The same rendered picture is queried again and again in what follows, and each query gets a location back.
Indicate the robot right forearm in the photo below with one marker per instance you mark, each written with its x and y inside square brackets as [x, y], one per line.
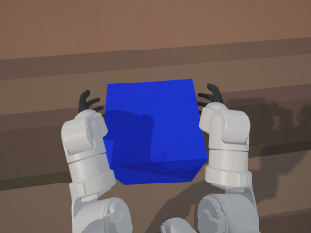
[229, 132]

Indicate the robot left hand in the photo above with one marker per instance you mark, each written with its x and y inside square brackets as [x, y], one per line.
[84, 105]

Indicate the carton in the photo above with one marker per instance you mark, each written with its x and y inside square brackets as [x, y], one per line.
[153, 132]

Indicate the robot right hand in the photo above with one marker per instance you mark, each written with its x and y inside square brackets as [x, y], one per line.
[216, 97]

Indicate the right robot thigh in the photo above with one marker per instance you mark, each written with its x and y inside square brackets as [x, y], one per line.
[176, 225]

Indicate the robot right upper arm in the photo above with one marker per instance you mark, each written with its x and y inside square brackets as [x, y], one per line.
[227, 213]

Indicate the robot left upper arm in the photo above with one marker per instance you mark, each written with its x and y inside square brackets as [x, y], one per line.
[110, 215]

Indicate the robot left forearm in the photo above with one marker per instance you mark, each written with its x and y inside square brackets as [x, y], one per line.
[82, 139]

